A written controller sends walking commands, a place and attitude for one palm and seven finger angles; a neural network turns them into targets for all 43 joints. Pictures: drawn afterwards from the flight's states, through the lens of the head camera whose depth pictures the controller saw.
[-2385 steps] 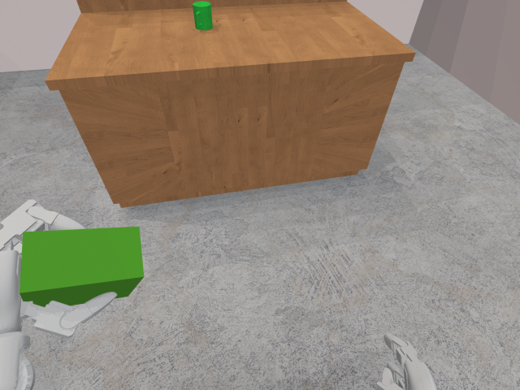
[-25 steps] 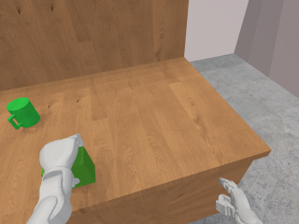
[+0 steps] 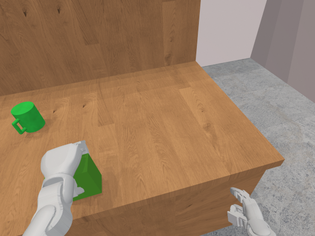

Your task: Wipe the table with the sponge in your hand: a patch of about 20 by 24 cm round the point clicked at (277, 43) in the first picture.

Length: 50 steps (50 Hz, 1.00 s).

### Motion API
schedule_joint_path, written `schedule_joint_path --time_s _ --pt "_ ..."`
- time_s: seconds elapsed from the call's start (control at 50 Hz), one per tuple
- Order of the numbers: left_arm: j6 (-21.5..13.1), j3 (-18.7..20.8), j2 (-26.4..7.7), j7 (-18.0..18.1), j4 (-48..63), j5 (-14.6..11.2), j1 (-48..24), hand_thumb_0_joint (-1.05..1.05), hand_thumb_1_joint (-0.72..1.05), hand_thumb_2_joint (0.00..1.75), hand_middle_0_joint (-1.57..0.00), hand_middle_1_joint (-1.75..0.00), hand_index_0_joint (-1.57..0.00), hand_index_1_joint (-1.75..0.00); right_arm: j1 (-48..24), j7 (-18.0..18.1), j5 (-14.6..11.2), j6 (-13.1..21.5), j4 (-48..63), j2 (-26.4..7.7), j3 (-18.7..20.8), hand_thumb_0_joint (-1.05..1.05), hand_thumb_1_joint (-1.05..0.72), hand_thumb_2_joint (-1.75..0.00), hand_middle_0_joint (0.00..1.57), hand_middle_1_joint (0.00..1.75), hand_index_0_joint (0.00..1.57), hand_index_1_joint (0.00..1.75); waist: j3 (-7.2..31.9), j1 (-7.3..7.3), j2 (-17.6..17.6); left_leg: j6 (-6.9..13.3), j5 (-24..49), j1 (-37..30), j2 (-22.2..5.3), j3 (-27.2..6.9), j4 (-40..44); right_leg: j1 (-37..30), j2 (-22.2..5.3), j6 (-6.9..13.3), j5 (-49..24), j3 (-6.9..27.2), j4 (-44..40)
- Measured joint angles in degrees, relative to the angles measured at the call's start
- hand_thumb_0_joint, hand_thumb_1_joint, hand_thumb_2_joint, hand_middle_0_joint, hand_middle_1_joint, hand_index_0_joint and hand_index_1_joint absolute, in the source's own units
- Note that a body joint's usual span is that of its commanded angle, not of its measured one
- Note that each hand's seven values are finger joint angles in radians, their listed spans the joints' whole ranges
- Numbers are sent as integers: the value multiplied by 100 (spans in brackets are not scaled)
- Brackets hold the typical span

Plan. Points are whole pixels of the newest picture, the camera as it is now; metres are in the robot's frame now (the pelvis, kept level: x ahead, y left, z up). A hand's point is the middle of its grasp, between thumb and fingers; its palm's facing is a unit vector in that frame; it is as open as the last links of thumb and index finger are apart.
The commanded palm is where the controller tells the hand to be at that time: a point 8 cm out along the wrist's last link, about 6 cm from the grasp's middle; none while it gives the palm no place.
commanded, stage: lift the sponge slowly off the table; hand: left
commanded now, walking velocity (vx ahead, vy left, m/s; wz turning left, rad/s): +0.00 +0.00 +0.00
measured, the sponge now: (78, 182) +0.23 +0.27 +0.01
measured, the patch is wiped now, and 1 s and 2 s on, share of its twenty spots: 1.00 1.00 1.00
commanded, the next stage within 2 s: bring the sponge back beside the body in 1.56 s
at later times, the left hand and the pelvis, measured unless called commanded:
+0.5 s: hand (63, 165) +0.23 +0.28 +0.09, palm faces +0.04 -0.13 -0.99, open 10.1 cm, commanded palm +0.20 +0.28 +0.16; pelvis -0.01 +0.00 +0.00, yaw +0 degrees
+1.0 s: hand (62, 153) +0.24 +0.27 +0.12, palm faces +0.12 -0.14 -0.98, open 10.1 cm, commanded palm +0.20 +0.27 +0.20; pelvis -0.02 +0.01 +0.00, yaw +0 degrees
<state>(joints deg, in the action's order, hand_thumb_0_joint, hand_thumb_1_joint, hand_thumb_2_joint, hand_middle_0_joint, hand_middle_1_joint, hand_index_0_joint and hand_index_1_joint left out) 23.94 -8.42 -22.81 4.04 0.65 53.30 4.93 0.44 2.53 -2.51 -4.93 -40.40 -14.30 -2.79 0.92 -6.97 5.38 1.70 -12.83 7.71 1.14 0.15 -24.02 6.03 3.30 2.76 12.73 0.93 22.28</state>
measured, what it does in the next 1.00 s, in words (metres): stands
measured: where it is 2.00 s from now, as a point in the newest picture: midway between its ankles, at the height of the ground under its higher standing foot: outside the picture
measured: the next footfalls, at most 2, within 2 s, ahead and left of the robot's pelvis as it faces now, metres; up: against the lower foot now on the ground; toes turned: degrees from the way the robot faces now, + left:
none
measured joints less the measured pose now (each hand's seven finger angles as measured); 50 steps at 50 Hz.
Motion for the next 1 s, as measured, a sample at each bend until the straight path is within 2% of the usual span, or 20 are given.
schedule_joint_path --time_s 0.34,0.62,0.88,1.0 --pt "36 278 -265 -287 244 -156 -78 0 -51 106 -72 -134 -75 -133 -104 71 0 10 -45 -71 -12 1 -91 -90 20 30 22 31 -40 -1 34 -30 72 -122 -29 -7 97 -125 30 24 -82 5 -109" --pt "23 223 -354 -442 397 -149 -362 0 -51 106 -72 -134 -75 -133 -153 163 -18 63 -45 -111 18 1 -91 -90 20 30 19 30 -112 -39 28 6 162 -147 18 -17 148 -151 -16 -14 -155 -3 -148" --pt "435 236 -435 -627 571 -205 -569 0 -51 106 -72 -134 -75 -133 -181 93 -53 -15 -6 -125 -23 1 -90 -90 20 30 17 29 -66 -13 30 43 213 -138 61 31 206 -94 -59 -53 -171 49 -118" --pt "436 83 -387 -717 898 -203 -576 0 -51 106 -72 -134 -75 -133 -150 104 -56 14 10 -171 14 1 -90 -90 20 30 17 29 -82 -40 65 61 235 -156 92 17 223 -103 -88 -66 -166 37 -102"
